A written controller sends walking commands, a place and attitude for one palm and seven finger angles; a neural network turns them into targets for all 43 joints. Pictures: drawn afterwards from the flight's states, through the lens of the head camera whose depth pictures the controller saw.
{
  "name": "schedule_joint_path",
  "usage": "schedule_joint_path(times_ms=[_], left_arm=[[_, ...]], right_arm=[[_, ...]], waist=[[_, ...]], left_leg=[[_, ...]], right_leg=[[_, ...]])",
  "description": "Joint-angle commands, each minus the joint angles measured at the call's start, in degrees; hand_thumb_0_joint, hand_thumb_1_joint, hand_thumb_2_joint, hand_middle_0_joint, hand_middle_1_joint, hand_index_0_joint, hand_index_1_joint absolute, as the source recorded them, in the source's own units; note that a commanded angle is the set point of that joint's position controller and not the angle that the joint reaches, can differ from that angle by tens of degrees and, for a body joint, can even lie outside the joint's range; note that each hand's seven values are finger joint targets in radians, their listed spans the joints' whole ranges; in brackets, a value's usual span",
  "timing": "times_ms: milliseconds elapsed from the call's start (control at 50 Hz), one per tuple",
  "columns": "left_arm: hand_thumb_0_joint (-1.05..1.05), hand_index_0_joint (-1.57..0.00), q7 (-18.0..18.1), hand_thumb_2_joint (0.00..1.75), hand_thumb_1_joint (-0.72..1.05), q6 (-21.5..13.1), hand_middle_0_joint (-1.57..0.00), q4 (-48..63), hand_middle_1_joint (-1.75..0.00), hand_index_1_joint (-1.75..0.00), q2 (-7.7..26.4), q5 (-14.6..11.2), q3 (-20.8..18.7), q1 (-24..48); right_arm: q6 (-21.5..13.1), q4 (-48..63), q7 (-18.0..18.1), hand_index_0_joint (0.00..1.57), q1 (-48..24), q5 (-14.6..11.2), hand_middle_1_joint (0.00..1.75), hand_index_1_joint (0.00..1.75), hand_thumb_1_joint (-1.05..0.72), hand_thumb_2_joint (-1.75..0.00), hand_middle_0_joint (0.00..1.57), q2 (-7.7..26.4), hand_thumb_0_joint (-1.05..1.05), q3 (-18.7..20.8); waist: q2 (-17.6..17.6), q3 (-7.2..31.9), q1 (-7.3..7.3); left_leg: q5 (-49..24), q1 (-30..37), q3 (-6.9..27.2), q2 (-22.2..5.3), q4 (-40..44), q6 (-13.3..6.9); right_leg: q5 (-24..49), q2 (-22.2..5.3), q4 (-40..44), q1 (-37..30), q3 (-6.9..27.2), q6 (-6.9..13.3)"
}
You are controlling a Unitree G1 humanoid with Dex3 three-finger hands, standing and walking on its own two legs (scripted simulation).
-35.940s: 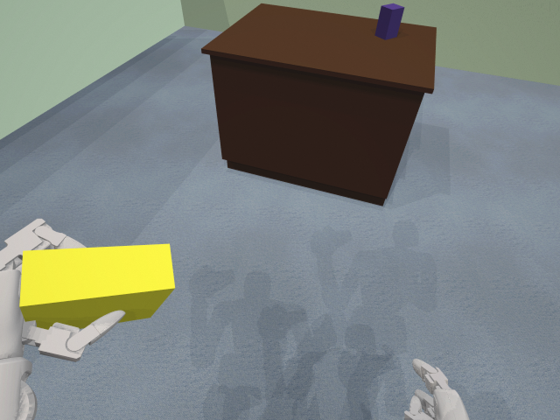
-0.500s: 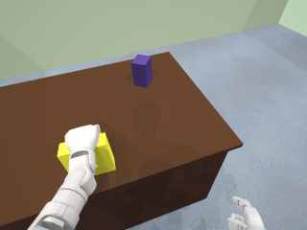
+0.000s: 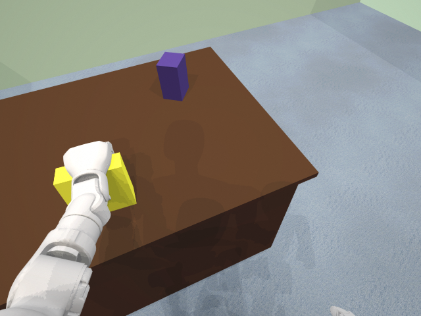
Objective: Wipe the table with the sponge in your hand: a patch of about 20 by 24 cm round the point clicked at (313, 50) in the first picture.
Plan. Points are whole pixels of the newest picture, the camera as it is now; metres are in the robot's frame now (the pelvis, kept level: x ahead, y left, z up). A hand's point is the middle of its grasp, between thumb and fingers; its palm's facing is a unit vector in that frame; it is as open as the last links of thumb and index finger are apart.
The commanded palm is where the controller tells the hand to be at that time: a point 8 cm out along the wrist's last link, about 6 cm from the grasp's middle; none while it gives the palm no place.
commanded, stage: wipe forward along the middle lane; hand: left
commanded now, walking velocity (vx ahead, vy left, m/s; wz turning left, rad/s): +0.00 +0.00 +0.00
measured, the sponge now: (102, 193) +0.38 +0.27 -0.03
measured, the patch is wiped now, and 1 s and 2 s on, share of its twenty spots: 1.00 1.00 1.00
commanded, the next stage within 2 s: slide back across to the first lane in 0.80 s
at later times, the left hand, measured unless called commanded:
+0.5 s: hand (92, 154) +0.45 +0.30 +0.02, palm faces -0.13 -0.01 -0.99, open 9.5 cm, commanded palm +0.44 +0.29 +0.06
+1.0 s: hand (87, 143) +0.49 +0.32 +0.02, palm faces -0.12 -0.01 -0.99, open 9.5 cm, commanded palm +0.47 +0.31 +0.07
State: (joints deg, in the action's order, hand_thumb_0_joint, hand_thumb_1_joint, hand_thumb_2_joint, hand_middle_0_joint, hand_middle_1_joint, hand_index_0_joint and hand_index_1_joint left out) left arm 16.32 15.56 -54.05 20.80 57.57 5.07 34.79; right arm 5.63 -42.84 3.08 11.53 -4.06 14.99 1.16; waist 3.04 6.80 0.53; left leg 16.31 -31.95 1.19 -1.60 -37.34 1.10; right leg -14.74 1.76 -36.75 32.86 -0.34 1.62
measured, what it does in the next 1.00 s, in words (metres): stands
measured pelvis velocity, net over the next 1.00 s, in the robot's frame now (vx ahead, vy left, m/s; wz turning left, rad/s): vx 0.02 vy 0.03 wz -0.02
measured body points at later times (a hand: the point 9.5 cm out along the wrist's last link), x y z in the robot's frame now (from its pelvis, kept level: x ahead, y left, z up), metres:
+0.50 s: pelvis +0.02 +0.02 +0.00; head +0.09 +0.01 +0.44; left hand +0.46 +0.30 +0.08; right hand +0.08 -0.25 -0.14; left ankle +0.02 +0.14 -0.72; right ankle +0.03 -0.10 -0.72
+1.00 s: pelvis +0.02 +0.03 -0.01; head +0.11 +0.04 +0.43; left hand +0.49 +0.32 +0.08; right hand +0.07 -0.24 -0.14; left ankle +0.02 +0.14 -0.72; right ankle +0.03 -0.10 -0.72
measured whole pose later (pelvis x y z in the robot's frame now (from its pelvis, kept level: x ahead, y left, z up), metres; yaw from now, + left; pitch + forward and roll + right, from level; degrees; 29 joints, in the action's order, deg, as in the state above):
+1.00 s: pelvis +0.02 +0.03 -0.01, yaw -1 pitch +18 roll -2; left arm 16.1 14.0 -69.5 29.3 61.1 0.3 52.4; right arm 4.4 -43.0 0.5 15.0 -2.7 14.5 0.7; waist 1.7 7.9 5.3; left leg 19.2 -41.6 0.6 -1.1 -42.3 -0.9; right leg -15.3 1.3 -37.3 40.6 0.3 -0.7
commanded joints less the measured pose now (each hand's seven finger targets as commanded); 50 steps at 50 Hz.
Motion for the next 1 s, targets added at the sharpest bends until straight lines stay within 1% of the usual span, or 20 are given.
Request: schedule_joint_path(times_ms=[0,40,120,240,260,280,360,400,440,500,560,600,640,720,760,820,840,880,940,980], left_arm=[[0.00,-1.20,2.53,1.30,0.10,0.27,-1.20,1.40,-1.60,-1.60,13.42,1.88,-2.03,18.24],[0.00,-1.20,2.70,1.30,0.10,0.27,-1.20,0.07,-1.60,-1.60,16.97,2.64,-4.55,19.54],[0.00,-1.20,2.62,1.30,0.10,0.17,-1.20,-2.29,-1.60,-1.60,15.57,2.92,-2.12,22.61],[0.00,-1.20,2.15,1.30,0.10,-0.50,-1.20,-4.06,-1.60,-1.60,18.37,2.89,-3.85,26.43],[0.00,-1.20,2.19,1.30,0.10,-0.53,-1.20,-4.64,-1.60,-1.60,17.48,2.72,-2.97,26.00],[0.00,-1.20,2.19,1.30,0.10,-0.45,-1.20,-5.48,-1.60,-1.60,18.17,2.51,-3.91,24.33],[0.00,-1.20,1.77,1.30,0.10,-0.82,-1.20,-5.84,-1.60,-1.60,18.23,2.68,-3.56,25.95],[0.00,-1.20,1.66,1.30,0.10,-0.96,-1.20,-6.42,-1.60,-1.60,19.02,2.75,-4.50,24.37],[0.00,-1.20,1.62,1.30,0.10,-1.16,-1.20,-6.08,-1.60,-1.60,19.75,2.71,-5.37,25.54],[0.00,-1.20,1.49,1.30,0.10,-1.15,-1.20,-6.73,-1.60,-1.60,17.56,3.32,-3.07,25.86],[0.00,-1.20,1.65,1.30,0.10,-1.47,-1.20,-6.15,-1.60,-1.60,19.16,3.78,-4.48,26.71],[0.00,-1.20,1.70,1.30,0.10,-1.37,-1.20,-6.65,-1.60,-1.60,17.48,3.85,-3.46,26.19],[0.00,-1.20,1.84,1.30,0.10,-1.39,-1.20,-7.06,-1.60,-1.60,19.26,4.16,-4.90,28.17],[0.00,-1.20,2.24,1.30,0.10,-0.83,-1.20,-8.24,-1.60,-1.60,17.17,4.72,-2.90,29.91],[0.00,-1.20,2.42,1.30,0.10,-0.92,-1.20,-8.08,-1.60,-1.60,20.37,5.09,-4.84,31.57],[0.00,-1.20,2.42,1.30,0.10,-0.14,-1.20,-10.42,-1.60,-1.60,18.22,4.95,-2.87,32.44],[0.00,-1.20,2.45,1.30,0.10,-0.24,-1.20,-10.20,-1.60,-1.60,21.04,4.91,-5.10,34.23],[0.00,-1.20,2.36,1.30,0.10,0.09,-1.20,-10.64,-1.60,-1.60,20.71,5.23,-3.79,36.38],[0.00,-1.20,1.69,1.30,0.10,-0.08,-1.20,-9.85,-1.60,-1.60,25.27,5.43,-7.25,34.94],[0.00,-1.20,1.21,1.30,0.10,-0.47,-1.20,-8.65,-1.60,-1.60,25.33,5.49,-6.82,34.21]], right_arm=[[-2.72,6.44,0.25,0.20,-2.26,0.13,0.30,0.30,-0.90,-0.90,0.20,7.45,0.00,1.94],[-2.78,6.05,0.28,0.20,-1.65,0.30,0.30,0.30,-0.90,-0.90,0.20,7.89,0.00,1.89],[-3.15,5.63,0.02,0.20,0.01,0.14,0.30,0.30,-0.90,-0.90,0.20,7.76,0.00,1.84],[-3.62,4.79,-0.03,0.20,2.30,0.30,0.30,0.30,-0.90,-0.90,0.20,8.14,0.00,2.09],[-3.61,4.85,-0.12,0.20,2.91,0.32,0.30,0.30,-0.90,-0.90,0.20,8.11,0.00,2.04],[-3.61,4.78,-0.28,0.20,3.17,0.35,0.30,0.30,-0.90,-0.90,0.20,8.16,0.00,2.09],[-3.50,4.55,-0.55,0.20,4.27,0.48,0.30,0.30,-0.90,-0.90,0.20,8.46,0.00,2.15],[-3.34,4.49,-0.72,0.20,4.70,0.53,0.30,0.30,-0.90,-0.90,0.20,8.65,0.00,2.33],[-3.25,4.33,-0.82,0.20,4.76,0.64,0.30,0.30,-0.90,-0.90,0.20,8.70,0.00,2.42],[-3.07,4.32,-1.21,0.20,5.59,0.70,0.30,0.30,-0.90,-0.90,0.20,8.77,0.00,2.46],[-2.83,4.05,-1.45,0.20,6.59,0.99,0.30,0.30,-0.90,-0.90,0.20,8.98,0.00,2.73],[-2.67,4.05,-1.65,0.20,6.48,1.01,0.30,0.30,-0.90,-0.90,0.20,8.84,0.00,2.81],[-2.56,3.67,-1.63,0.20,6.63,1.12,0.30,0.30,-0.90,-0.90,0.20,9.13,0.00,2.90],[-2.44,3.38,-1.95,0.20,7.45,1.31,0.30,0.30,-0.90,-0.90,0.20,9.18,0.00,3.03],[-2.33,3.17,-1.94,0.20,8.04,1.45,0.30,0.30,-0.90,-0.90,0.20,9.46,0.00,3.05],[-2.32,3.25,-2.04,0.20,8.03,1.40,0.30,0.30,-0.90,-0.90,0.20,9.31,0.00,2.84],[-2.35,2.86,-1.92,0.20,7.94,1.44,0.30,0.30,-0.90,-0.90,0.20,9.63,0.00,2.81],[-2.52,2.97,-1.87,0.20,8.80,1.45,0.30,0.30,-0.90,-0.90,0.20,9.61,0.00,2.78],[-2.40,3.34,-1.92,0.20,8.66,1.58,0.30,0.30,-0.90,-0.90,0.20,9.79,0.00,2.67],[-2.30,3.83,-1.95,0.20,9.21,1.51,0.30,0.30,-0.90,-0.90,0.20,9.55,0.00,2.76]], waist=[[-8.26,10.52,2.17],[-6.94,11.21,1.66],[-5.86,11.23,3.03],[-4.48,16.14,3.51],[-4.96,15.86,3.94],[-5.67,16.61,3.24],[-5.00,16.69,4.04],[-6.54,17.03,3.75],[-5.12,17.61,3.70],[-5.10,16.17,4.36],[-3.37,18.12,4.05],[-3.50,17.41,4.34],[-4.27,17.27,4.67],[-3.35,16.69,5.41],[-1.83,18.31,5.09],[-2.86,16.43,6.15],[-3.22,16.88,6.05],[-2.20,17.60,6.70],[-0.66,21.36,4.53],[-0.38,23.11,4.38]], left_leg=[[2.46,0.87,-2.36,2.59,3.91,-3.43],[2.29,0.18,-1.92,2.61,4.12,-3.33],[2.25,0.11,-2.04,2.45,3.52,-3.44],[-0.84,0.85,-1.84,2.07,2.68,-3.50],[-1.42,0.69,-2.09,2.07,2.22,-3.70],[-2.07,0.46,-2.13,2.10,2.14,-3.64],[-4.35,0.48,-2.10,1.95,1.66,-3.59],[-5.12,0.21,-2.15,1.97,1.39,-3.63],[-7.05,0.67,-2.03,1.84,1.38,-3.57],[-7.17,1.07,-1.94,1.73,1.32,-3.58],[-10.23,2.43,-1.72,1.57,0.77,-3.53],[-10.24,2.64,-1.80,1.42,0.57,-3.44],[-11.24,2.54,-1.24,1.12,0.60,-3.42],[-10.47,2.94,-1.17,1.05,0.35,-3.32],[-11.79,3.43,-0.83,1.03,-0.10,-3.30],[-9.04,1.98,-0.95,1.12,-0.03,-3.32],[-9.57,1.80,-0.55,0.84,-0.05,-3.33],[-8.15,1.87,-0.63,1.01,-0.17,-3.45],[-10.92,2.83,-0.33,1.04,-0.16,-3.37],[-11.64,3.90,-0.42,1.10,-0.29,-3.40]], right_leg=[[-1.88,-0.62,8.65,-7.70,2.15,-0.36],[-2.13,-0.41,8.38,-7.64,2.21,-0.02],[-1.73,-0.41,7.95,-6.06,1.69,-0.15],[2.39,-0.17,6.68,-7.02,1.32,-0.09],[3.72,-0.14,6.50,-7.14,1.27,-0.26],[4.79,-0.14,6.42,-7.97,1.21,-0.27],[8.47,0.07,5.66,-7.62,0.82,-0.21],[9.64,0.07,5.69,-8.17,0.90,-0.27],[12.08,0.07,5.26,-8.53,0.78,0.01],[11.23,0.40,5.03,-6.42,0.08,0.07],[13.79,0.58,4.06,-6.57,-0.29,0.48],[13.41,0.70,4.06,-5.30,-0.55,0.49],[13.78,0.72,3.84,-4.91,-0.62,0.65],[11.49,0.99,3.59,-2.29,-1.24,0.68],[12.05,1.06,3.08,-2.47,-1.07,0.95],[9.33,1.14,3.55,-0.94,-1.24,0.67],[9.64,0.98,3.40,-1.10,-1.13,0.81],[7.79,1.14,3.38,-0.32,-1.21,0.62],[10.06,1.10,2.58,-3.28,-0.99,1.00],[10.67,1.18,2.50,-4.19,-1.12,0.81]])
